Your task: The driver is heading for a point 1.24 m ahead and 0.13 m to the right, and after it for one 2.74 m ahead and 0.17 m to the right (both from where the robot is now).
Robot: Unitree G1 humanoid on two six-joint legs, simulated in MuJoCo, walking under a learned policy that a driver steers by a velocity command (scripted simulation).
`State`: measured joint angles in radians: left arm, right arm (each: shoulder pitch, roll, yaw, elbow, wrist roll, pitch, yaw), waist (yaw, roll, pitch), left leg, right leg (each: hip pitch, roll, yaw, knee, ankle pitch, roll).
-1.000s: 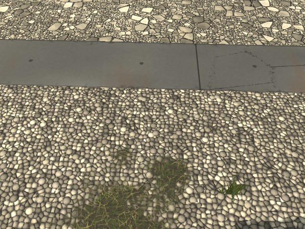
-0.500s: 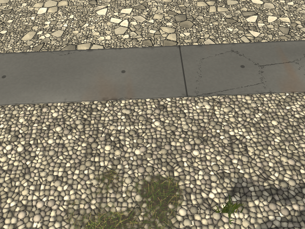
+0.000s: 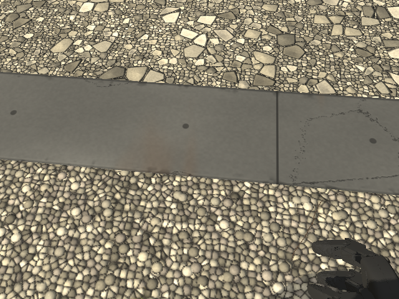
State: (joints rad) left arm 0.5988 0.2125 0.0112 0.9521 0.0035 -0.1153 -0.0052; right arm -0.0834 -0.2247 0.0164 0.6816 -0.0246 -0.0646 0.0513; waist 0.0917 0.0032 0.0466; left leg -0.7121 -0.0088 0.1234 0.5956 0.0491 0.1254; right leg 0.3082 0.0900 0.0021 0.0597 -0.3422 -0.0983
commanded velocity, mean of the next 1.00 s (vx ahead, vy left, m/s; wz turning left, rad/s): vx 1.00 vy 0.00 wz -0.04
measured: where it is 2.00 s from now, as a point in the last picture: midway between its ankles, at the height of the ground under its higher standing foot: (282, 40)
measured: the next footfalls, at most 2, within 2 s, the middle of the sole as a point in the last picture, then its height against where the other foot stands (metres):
left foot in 0.06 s outside the picture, level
right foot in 0.50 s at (264, 221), level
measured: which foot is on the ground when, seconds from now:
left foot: up 0.00-0.04, down 0.06-0.52, up 0.54-0.94, down 0.96-1.00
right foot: down 0.00-0.06, up 0.08-0.48, down 0.50-0.98, up 1.00-1.00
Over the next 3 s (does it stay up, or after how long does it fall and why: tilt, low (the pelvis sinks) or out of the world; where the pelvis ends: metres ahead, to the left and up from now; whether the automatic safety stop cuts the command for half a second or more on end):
stays up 2.82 -0.08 -0.09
